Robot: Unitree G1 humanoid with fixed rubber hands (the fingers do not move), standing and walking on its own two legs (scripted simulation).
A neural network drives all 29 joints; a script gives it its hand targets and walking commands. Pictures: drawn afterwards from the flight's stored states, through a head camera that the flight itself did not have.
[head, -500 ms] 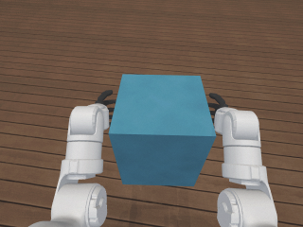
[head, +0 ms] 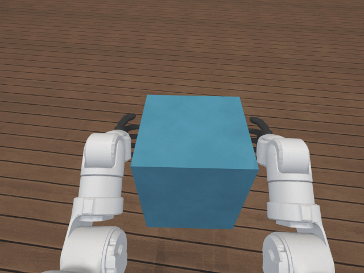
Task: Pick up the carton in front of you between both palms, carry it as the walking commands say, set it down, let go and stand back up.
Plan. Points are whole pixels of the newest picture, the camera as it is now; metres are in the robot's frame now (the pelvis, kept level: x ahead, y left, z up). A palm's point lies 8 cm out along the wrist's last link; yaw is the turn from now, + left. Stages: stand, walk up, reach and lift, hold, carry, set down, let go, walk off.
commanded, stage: carry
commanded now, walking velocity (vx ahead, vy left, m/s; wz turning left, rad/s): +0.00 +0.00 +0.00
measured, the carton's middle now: (191, 164) +0.36 +0.00 +0.05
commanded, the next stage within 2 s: none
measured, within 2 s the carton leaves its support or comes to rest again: neither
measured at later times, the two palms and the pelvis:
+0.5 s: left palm (110, 158) +0.30 +0.16 +0.14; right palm (267, 163) +0.30 -0.14 +0.14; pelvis -0.04 +0.01 +0.00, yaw +0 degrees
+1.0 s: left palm (107, 166) +0.29 +0.16 +0.14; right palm (268, 171) +0.28 -0.14 +0.14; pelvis -0.06 +0.01 +0.00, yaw +0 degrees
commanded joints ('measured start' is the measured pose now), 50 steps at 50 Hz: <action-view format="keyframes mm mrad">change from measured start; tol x2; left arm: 1 -742 -1108 -603 -110 -433 -24 -231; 17 -746 -1108 -555 -37 -422 -22 -238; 50 -761 -1115 -548 -44 -423 -17 -233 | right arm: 1 -755 1114 596 -128 435 -29 230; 16 -757 1107 545 -55 418 -25 233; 50 -772 1114 533 -54 419 -20 233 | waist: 1 1 5 -434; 16 4 6 -368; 50 2 8 -390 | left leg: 1 179 139 -102 -30 466 44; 15 147 137 -114 -91 321 38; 24 135 136 -119 -111 271 35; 50 118 136 -124 -115 254 40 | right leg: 1 146 -149 100 -38 483 -39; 13 104 -146 107 -85 332 -34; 23 85 -142 110 -99 255 -30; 50 60 -141 116 -97 230 -30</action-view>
